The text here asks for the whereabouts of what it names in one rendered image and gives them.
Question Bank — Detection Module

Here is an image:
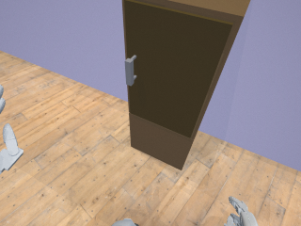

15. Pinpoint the robot right hand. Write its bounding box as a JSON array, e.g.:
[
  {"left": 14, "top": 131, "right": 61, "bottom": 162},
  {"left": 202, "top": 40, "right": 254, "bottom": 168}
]
[{"left": 224, "top": 196, "right": 259, "bottom": 226}]

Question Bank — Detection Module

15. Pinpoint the handle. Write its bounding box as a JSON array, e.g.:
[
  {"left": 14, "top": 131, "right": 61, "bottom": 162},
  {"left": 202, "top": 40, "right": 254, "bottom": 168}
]
[{"left": 124, "top": 55, "right": 137, "bottom": 86}]

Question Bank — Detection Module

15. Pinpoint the cupboard door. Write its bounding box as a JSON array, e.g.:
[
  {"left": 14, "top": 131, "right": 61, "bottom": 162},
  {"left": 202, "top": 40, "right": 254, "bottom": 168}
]
[{"left": 124, "top": 0, "right": 233, "bottom": 138}]

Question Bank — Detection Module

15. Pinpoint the robot left hand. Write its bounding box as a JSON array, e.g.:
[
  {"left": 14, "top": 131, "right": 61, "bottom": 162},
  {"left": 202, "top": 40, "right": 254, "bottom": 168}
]
[{"left": 0, "top": 85, "right": 24, "bottom": 174}]

